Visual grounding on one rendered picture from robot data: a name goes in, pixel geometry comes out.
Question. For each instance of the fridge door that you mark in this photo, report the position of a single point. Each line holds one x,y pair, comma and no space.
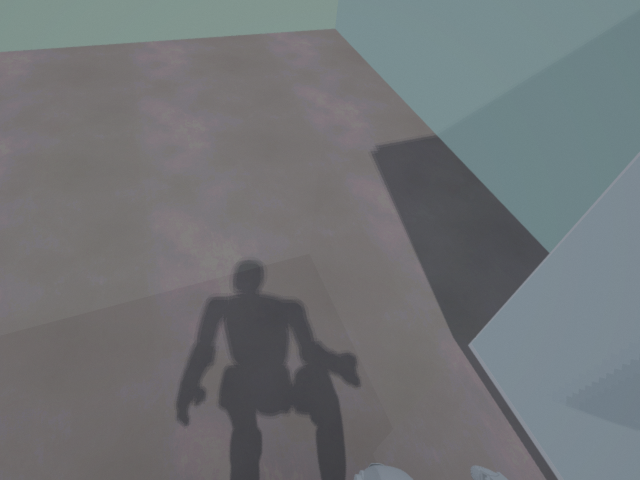
566,348

